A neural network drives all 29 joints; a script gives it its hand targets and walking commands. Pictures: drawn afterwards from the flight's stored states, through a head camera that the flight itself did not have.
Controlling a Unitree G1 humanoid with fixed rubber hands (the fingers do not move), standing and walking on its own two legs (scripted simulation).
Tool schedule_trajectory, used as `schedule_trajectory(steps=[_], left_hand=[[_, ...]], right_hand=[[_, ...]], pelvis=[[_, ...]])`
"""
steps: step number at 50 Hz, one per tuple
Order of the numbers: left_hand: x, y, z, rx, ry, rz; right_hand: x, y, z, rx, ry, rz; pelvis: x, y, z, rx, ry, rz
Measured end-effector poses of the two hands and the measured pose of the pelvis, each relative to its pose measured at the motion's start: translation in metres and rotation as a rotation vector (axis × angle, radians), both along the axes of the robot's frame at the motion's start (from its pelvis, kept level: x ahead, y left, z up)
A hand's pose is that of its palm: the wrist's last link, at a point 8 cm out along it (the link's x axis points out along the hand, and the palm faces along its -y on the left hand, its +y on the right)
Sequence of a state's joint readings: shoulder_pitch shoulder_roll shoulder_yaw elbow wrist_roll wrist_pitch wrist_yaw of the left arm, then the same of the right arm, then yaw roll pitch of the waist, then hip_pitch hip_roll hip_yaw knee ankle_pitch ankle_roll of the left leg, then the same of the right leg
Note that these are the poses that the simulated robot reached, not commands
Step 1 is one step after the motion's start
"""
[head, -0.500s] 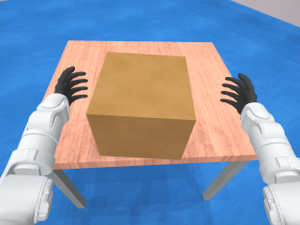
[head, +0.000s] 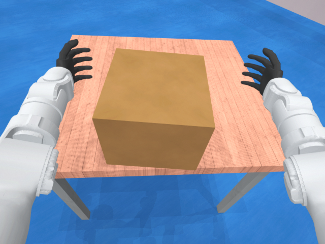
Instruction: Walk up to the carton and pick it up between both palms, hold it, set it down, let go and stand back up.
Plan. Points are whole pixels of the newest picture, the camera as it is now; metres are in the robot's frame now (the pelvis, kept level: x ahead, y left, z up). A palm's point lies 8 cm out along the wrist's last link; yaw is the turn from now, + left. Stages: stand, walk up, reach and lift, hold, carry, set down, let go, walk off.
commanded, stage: reach and lift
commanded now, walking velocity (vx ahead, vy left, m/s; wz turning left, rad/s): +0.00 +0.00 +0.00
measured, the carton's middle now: (156, 109) +0.52 +0.04 +0.01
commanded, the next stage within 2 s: none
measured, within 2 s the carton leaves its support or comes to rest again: neither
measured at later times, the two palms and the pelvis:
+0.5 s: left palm (82, 113) +0.45 +0.24 +0.05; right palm (244, 121) +0.45 -0.21 +0.06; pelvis -0.01 +0.00 -0.02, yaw +0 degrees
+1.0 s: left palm (88, 114) +0.45 +0.22 +0.05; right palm (235, 119) +0.46 -0.18 +0.06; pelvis -0.01 +0.00 -0.02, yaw +0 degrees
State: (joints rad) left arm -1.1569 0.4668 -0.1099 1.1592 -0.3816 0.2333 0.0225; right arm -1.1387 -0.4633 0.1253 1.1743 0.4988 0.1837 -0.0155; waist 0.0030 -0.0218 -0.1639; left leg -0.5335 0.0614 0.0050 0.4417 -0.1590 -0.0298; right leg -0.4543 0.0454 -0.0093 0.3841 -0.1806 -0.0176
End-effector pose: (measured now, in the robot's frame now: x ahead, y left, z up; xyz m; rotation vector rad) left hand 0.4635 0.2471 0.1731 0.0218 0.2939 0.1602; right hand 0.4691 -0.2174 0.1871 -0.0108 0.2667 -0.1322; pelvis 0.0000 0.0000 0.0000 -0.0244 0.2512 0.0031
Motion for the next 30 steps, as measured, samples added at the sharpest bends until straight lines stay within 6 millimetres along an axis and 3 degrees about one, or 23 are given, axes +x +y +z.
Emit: schedule_trajectory(steps=[5, 13, 17, 23, 30], left_hand=[[-0.002, -0.001, -0.021, 0.018, 0.013, -0.012], [-0.021, -0.003, -0.084, 0.026, 0.056, -0.005], [-0.024, -0.003, -0.107, 0.019, 0.056, 0.022], [-0.017, -0.008, -0.119, 0.016, 0.024, 0.024], [-0.014, -0.014, -0.123, 0.018, 0.002, 0.003]], right_hand=[[-0.002, 0.0, -0.018, -0.019, 0.018, -0.001], [-0.016, 0.004, -0.081, -0.03, 0.062, 0.021], [-0.019, 0.008, -0.107, -0.02, 0.069, 0.028], [-0.016, 0.012, -0.123, -0.033, 0.048, 0.034], [-0.015, 0.011, -0.126, -0.05, 0.021, 0.028]], pelvis=[[0.0, 0.0, 0.0, -0.001, 0.004, 0.0], [-0.003, 0.0, -0.005, 0.0, 0.058, 0.002], [-0.006, 0.0, -0.01, 0.0, 0.116, 0.001], [-0.009, 0.0, -0.018, 0.0, 0.187, -0.004], [-0.009, 0.001, -0.022, 0.0, 0.205, -0.01]])
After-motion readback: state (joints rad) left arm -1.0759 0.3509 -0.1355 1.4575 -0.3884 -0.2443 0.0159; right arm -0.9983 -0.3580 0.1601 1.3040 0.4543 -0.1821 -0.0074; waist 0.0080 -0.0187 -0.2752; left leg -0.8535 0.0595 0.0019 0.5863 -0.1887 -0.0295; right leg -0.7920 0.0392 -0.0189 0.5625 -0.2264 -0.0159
